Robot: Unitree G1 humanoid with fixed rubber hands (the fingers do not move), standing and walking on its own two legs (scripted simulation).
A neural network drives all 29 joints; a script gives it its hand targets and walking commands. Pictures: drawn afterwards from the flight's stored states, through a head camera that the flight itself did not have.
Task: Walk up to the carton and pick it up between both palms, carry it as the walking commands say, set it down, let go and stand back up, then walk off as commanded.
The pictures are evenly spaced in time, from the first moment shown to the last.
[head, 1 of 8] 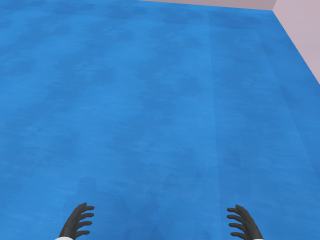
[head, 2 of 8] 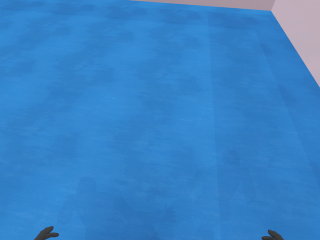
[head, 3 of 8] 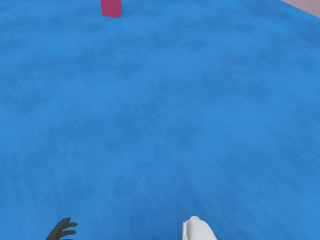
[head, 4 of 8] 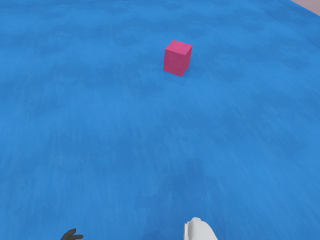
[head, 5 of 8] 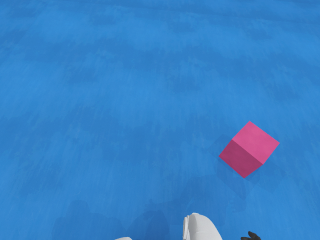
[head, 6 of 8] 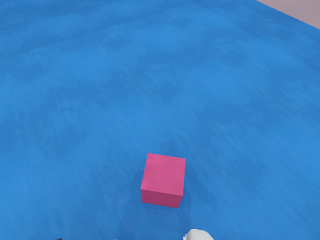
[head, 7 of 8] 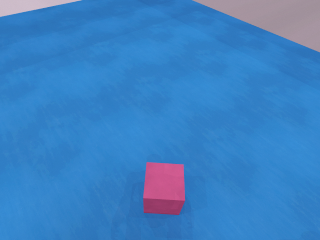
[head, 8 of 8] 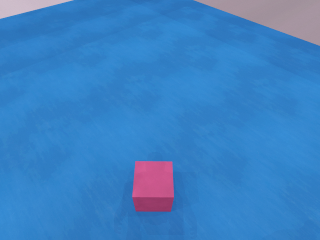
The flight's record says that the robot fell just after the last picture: no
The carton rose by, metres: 0.00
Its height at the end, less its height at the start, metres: +0.00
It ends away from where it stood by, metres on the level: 0.00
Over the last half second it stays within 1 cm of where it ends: yes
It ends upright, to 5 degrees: yes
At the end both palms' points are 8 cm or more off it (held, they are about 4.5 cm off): yes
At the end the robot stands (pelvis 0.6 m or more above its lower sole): yes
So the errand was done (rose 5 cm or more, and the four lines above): no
